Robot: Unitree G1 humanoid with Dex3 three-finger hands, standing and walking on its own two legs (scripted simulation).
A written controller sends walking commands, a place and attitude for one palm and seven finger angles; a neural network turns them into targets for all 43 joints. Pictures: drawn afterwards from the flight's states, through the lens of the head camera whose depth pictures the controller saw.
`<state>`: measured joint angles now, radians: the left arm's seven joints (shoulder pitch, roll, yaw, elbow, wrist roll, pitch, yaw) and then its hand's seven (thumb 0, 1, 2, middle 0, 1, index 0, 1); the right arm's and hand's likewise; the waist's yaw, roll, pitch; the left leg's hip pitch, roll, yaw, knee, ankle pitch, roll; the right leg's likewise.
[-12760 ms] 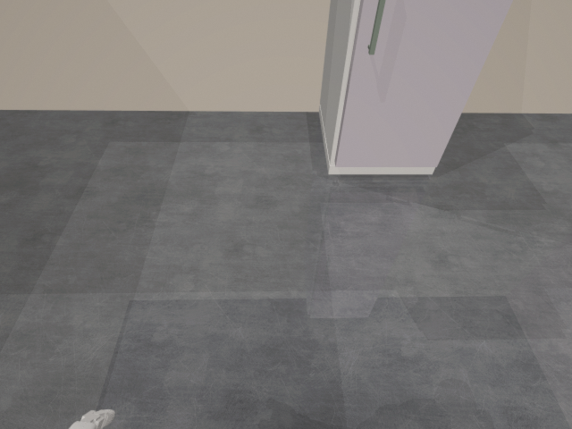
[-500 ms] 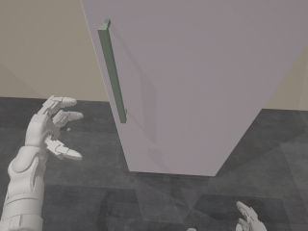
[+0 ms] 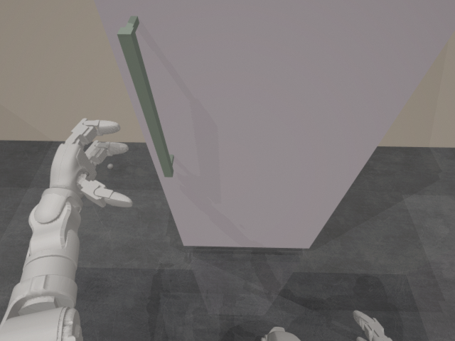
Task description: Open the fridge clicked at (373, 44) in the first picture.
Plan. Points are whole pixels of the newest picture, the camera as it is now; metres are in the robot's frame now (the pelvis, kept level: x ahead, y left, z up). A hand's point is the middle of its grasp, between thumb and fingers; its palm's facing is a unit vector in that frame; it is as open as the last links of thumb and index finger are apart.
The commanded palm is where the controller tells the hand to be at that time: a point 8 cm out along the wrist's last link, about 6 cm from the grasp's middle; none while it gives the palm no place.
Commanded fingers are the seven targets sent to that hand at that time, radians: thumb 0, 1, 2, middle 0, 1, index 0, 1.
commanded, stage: move the hooked fingers beside the handle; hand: left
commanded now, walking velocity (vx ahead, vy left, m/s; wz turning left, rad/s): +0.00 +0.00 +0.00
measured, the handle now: (155, 114) +0.49 +0.15 +0.11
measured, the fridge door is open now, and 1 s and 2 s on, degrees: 0 0 0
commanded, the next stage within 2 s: feel for the door with the fingertips in 1.20 s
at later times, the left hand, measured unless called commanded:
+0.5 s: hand (128, 147) +0.44 +0.20 +0.08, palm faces -0.03 -1.00 -0.02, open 14.0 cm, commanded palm +0.40 +0.25 +0.08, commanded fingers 0.00 -0.50 0.30 -0.30 -1.20 -0.30 -1.20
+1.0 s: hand (126, 152) +0.42 +0.20 +0.08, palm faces -0.03 -1.00 -0.02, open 14.0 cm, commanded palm +0.39 +0.25 +0.08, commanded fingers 0.00 -0.50 0.30 -0.30 -1.20 -0.30 -1.20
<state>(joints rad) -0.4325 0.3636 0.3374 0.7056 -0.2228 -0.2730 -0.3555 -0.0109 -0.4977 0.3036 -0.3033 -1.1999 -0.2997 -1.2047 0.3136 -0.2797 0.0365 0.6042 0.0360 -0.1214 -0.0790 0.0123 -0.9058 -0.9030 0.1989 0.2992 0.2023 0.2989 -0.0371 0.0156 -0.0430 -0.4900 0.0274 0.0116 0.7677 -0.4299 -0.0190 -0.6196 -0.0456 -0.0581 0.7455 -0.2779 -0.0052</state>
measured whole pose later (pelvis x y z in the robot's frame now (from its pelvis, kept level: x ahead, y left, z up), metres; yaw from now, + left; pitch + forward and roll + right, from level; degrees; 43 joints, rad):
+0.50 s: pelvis +0.00 +0.01 -0.01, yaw -1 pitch +12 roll +0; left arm -0.61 0.37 0.34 0.88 -0.17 -0.32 -0.30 -0.01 -0.50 0.30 -0.30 -1.20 -0.30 -1.20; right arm 0.36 -0.27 0.03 0.61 0.02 -0.05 -0.04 0.01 -0.91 -0.90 0.20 0.30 0.20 0.30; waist -0.07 0.01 -0.07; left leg -0.57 0.03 0.03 0.81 -0.45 -0.01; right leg -0.71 -0.04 -0.04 0.77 -0.28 0.01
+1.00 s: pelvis +0.00 +0.01 -0.01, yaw +0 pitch +12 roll +0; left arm -0.57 0.34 0.30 0.84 -0.18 -0.32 -0.29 -0.01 -0.50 0.30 -0.30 -1.20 -0.30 -1.20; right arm 0.33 -0.27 0.03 0.59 0.03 -0.04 -0.04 0.01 -0.91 -0.90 0.20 0.30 0.20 0.30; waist -0.06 0.01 -0.07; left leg -0.57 0.02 0.02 0.82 -0.45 0.00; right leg -0.69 -0.05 -0.05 0.77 -0.28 0.01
